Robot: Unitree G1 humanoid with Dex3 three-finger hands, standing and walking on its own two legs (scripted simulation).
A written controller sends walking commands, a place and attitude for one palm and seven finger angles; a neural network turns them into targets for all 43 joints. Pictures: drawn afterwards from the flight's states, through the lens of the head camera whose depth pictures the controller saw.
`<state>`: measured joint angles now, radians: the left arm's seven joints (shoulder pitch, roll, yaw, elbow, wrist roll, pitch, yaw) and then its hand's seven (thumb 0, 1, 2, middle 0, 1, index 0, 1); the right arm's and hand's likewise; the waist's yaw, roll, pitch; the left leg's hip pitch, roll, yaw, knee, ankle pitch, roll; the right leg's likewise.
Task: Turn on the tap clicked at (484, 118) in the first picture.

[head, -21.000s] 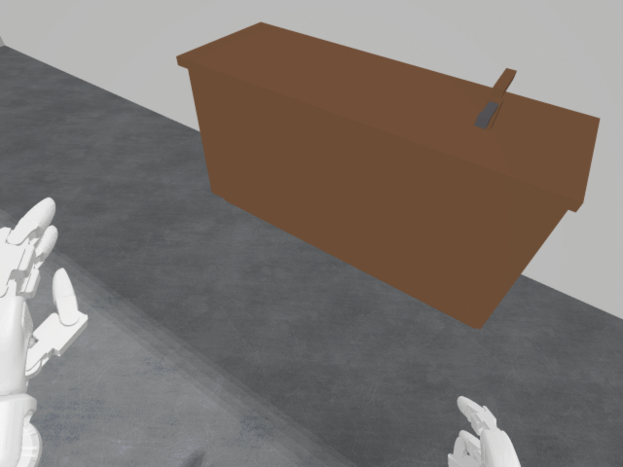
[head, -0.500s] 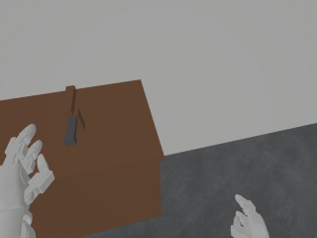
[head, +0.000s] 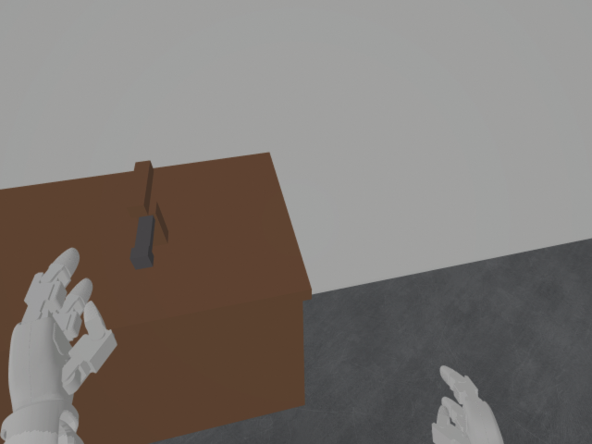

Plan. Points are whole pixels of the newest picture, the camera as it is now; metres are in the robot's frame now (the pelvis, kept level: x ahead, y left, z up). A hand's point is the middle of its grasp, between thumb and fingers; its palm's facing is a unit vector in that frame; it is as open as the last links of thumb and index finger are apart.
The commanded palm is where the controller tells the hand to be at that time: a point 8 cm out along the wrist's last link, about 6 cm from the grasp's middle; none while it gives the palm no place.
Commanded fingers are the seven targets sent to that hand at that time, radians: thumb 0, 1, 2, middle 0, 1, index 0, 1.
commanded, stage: turn the palm inward beside the body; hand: left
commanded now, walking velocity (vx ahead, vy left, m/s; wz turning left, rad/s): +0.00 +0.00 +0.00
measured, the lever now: (142, 257) +0.38 +0.31 +0.04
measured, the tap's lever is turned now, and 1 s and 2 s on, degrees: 0 0 0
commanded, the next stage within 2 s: reach beside the lever's end, fingers flat in 0.40 s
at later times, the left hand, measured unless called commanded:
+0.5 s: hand (127, 339) +0.19 +0.21 +0.13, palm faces +0.48 -0.87 -0.13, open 7.4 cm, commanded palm +0.13 +0.26 +0.14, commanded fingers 0.00 0.90 0.90 -0.20 -0.30 -0.20 -0.30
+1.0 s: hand (128, 315) +0.23 +0.24 +0.11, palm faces +0.50 -0.86 -0.13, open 7.4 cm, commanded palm +0.18 +0.29 +0.11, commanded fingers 0.00 0.90 0.90 -0.20 -0.28 -0.20 -0.28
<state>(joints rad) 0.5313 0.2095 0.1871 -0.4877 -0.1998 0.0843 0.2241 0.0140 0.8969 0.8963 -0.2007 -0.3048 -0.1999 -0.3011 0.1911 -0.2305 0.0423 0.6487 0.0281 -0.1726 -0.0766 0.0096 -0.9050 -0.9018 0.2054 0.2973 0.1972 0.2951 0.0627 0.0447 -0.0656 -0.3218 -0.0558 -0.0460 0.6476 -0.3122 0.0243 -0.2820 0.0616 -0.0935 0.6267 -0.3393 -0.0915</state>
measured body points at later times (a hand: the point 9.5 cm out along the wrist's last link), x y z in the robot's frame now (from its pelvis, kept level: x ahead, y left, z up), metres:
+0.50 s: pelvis +0.00 -0.02 +0.00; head -0.02 -0.04 +0.45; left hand +0.15 +0.25 +0.14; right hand +0.20 -0.24 -0.08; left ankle +0.02 +0.11 -0.72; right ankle +0.00 -0.06 -0.72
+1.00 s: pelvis +0.01 -0.01 +0.00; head +0.00 -0.04 +0.45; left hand +0.20 +0.28 +0.12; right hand +0.19 -0.25 -0.09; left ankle +0.02 +0.11 -0.72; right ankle +0.00 -0.06 -0.72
